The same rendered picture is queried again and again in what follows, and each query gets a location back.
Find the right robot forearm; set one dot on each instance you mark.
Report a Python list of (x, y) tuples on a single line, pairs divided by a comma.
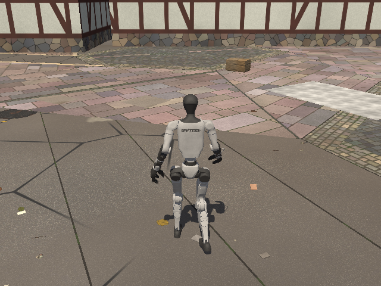
[(218, 152)]

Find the robot right upper arm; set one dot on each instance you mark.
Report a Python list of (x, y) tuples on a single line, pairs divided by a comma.
[(211, 134)]

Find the left robot forearm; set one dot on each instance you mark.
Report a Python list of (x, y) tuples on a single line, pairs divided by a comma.
[(160, 159)]

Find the robot left foot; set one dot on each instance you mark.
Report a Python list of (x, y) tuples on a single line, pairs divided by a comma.
[(176, 232)]

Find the right robot hand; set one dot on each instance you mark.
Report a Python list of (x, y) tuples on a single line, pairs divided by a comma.
[(216, 161)]

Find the robot left upper arm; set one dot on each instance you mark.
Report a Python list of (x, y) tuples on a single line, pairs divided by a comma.
[(169, 136)]

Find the left robot hand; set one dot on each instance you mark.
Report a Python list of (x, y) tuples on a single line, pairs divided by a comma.
[(154, 175)]

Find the robot head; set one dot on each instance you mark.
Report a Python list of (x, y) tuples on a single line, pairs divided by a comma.
[(190, 103)]

